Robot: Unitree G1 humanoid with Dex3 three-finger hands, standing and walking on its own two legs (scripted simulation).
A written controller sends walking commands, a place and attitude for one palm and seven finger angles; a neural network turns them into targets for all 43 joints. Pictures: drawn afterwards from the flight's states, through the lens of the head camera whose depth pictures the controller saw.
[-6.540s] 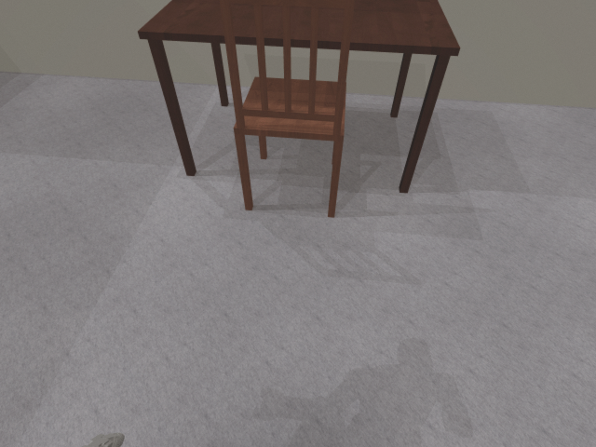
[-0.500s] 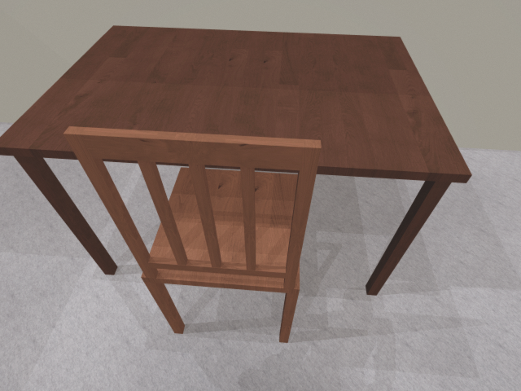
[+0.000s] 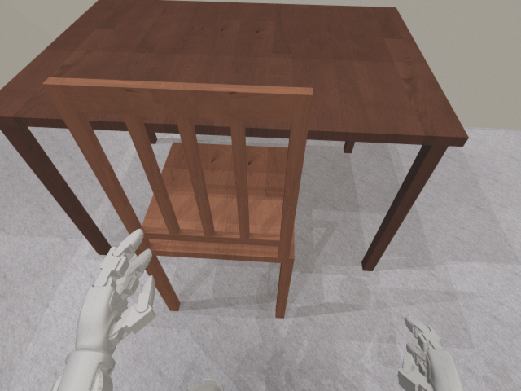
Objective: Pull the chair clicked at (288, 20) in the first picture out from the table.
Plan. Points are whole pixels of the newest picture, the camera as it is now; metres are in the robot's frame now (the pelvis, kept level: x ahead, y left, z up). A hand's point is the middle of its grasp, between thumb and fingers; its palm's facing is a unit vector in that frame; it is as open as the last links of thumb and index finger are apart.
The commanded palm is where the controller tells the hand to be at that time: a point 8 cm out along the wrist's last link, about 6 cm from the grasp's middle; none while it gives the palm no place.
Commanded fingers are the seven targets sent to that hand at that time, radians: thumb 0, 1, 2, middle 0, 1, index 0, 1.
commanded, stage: raise the hand toward the chair's back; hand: left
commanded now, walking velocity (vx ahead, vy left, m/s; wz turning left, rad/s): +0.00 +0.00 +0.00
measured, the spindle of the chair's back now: (199, 186) +0.50 +0.14 -0.01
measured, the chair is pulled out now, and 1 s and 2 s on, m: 0.00 0.00 0.00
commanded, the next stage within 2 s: aim the fingers beside a spindle in 1.82 s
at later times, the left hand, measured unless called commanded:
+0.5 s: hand (141, 340) +0.20 +0.18 -0.01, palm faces -0.06 -1.00 -0.03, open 12.4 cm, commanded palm +0.18 +0.24 +0.00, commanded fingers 0.00 -0.03 0.50 -0.11 -0.15 -0.11 -0.15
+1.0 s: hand (117, 327) +0.22 +0.22 +0.00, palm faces -0.03 -1.00 -0.05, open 16.3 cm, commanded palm +0.20 +0.28 +0.01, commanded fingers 0.00 -0.50 0.30 -0.06 -0.08 -0.06 -0.08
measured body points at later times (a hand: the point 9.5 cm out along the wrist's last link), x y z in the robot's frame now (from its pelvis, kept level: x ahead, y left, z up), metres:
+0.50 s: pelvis -0.03 +0.01 -0.05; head +0.04 +0.01 +0.40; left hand +0.20 +0.24 -0.01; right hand +0.13 -0.21 -0.15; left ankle +0.06 +0.13 -0.69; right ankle -0.02 -0.11 -0.69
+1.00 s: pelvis -0.01 +0.03 -0.04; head +0.05 +0.04 +0.41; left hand +0.21 +0.27 +0.01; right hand +0.18 -0.21 -0.10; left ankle +0.06 +0.14 -0.69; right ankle -0.02 -0.11 -0.69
